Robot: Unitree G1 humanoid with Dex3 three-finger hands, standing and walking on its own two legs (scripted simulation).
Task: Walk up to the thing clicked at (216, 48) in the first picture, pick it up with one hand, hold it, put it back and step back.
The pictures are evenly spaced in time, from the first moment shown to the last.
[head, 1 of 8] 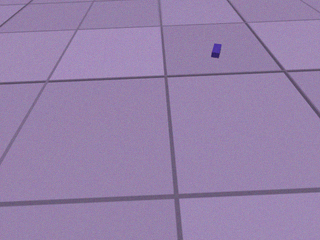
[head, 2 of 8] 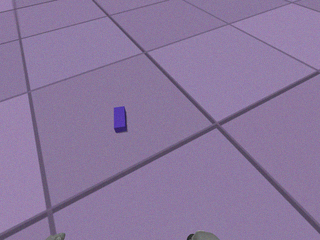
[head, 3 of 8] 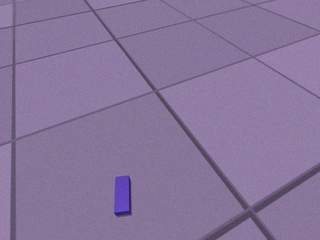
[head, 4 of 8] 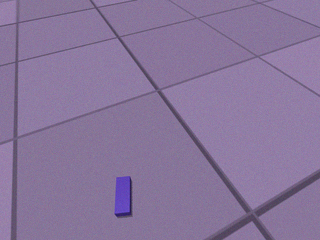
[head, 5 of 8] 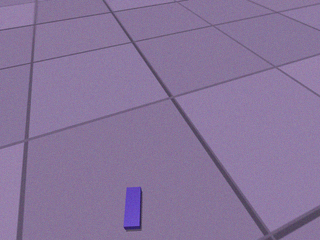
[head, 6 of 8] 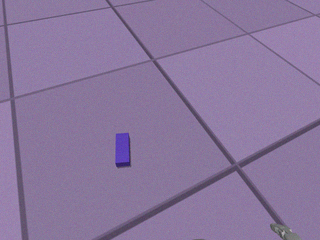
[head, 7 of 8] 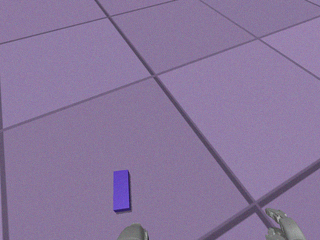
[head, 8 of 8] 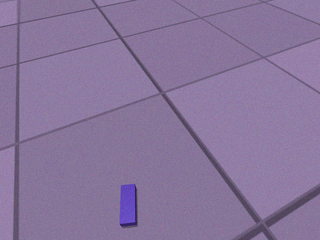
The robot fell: no
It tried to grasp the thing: no
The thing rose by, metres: 0.00
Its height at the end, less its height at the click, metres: +0.00
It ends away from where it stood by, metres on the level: 0.00
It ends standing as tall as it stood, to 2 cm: yes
